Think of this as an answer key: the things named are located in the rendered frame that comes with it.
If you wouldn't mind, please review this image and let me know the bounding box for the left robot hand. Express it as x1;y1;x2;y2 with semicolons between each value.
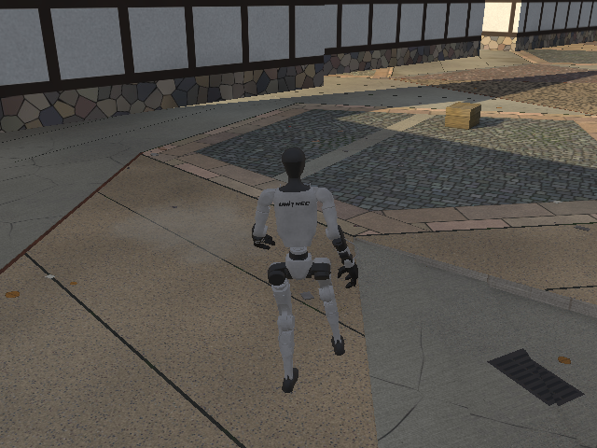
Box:
254;234;275;250

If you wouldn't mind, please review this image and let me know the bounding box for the robot right upper arm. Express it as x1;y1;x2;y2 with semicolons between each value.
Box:
314;187;340;240

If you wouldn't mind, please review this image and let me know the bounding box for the robot left shin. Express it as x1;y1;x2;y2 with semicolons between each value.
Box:
277;315;295;380

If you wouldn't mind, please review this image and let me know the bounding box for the left robot forearm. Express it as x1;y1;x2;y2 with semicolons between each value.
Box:
252;223;264;244

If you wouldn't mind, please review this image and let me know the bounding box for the robot left upper arm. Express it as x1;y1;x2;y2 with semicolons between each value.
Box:
253;189;276;237

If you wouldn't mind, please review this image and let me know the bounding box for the right robot forearm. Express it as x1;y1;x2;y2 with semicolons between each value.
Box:
332;225;354;268

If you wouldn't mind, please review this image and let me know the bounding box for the left robot foot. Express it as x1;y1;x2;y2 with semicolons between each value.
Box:
282;368;299;393

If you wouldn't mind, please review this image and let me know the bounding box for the right robot hand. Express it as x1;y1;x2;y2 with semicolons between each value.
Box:
338;263;358;288

